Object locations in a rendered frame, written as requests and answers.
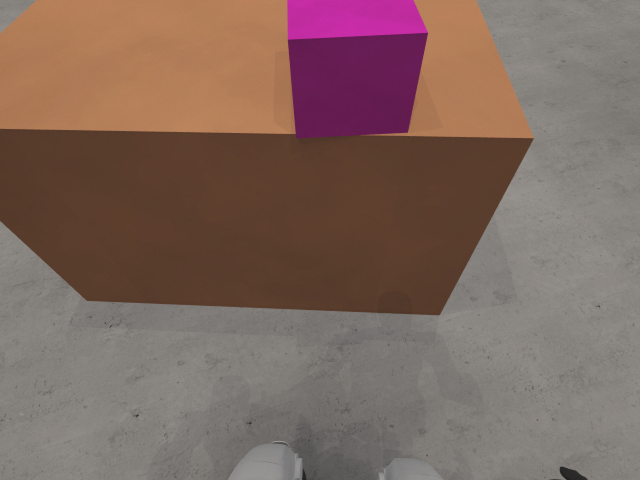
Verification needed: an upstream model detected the pedestal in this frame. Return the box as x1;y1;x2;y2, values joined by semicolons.
0;0;534;315

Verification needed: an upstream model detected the right robot thigh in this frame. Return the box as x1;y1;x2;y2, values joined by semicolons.
378;458;444;480

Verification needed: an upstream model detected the left robot shin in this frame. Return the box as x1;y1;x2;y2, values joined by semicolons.
271;441;291;449

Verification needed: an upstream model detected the carton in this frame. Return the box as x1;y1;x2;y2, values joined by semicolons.
287;0;428;138

